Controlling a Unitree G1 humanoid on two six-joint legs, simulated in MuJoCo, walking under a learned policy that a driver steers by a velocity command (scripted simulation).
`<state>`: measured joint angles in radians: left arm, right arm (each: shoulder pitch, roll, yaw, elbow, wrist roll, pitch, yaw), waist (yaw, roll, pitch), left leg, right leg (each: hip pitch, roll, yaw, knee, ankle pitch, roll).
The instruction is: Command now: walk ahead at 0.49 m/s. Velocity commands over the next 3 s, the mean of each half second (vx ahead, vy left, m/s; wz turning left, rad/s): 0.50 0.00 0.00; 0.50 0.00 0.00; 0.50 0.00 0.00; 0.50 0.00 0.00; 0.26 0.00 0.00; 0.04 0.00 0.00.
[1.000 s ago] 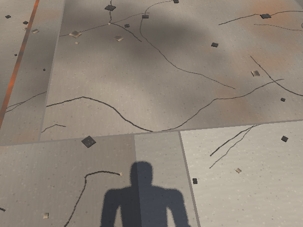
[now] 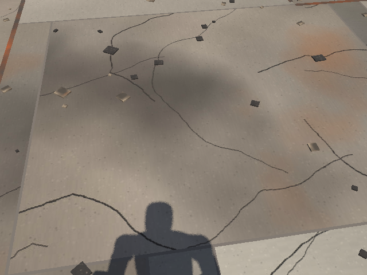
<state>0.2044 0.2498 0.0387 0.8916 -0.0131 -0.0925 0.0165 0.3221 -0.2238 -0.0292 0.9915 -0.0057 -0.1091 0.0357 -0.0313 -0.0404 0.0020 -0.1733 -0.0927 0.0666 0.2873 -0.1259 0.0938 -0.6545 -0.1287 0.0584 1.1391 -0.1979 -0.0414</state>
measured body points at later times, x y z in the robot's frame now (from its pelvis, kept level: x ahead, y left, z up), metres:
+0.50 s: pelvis +0.27 -0.08 +0.00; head +0.29 -0.10 +0.45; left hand +0.33 +0.18 -0.12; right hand +0.36 -0.35 -0.14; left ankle +0.27 +0.08 -0.66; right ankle +0.30 -0.16 -0.74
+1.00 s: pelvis +0.55 -0.01 -0.01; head +0.58 +0.00 +0.44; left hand +0.57 +0.25 -0.16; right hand +0.67 -0.27 -0.13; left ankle +0.61 +0.07 -0.74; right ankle +0.43 -0.17 -0.65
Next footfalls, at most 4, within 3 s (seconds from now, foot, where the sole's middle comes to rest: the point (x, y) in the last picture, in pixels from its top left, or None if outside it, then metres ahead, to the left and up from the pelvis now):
0.30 right None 0.34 -0.17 -0.78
0.88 left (165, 240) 0.65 0.07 -0.78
1.44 right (217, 172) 0.97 -0.16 -0.78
2.02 left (162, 123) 1.28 0.09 -0.78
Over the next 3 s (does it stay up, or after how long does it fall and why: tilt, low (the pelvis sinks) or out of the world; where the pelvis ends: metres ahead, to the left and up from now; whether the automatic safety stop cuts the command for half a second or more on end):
stays up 1.31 -0.02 -0.01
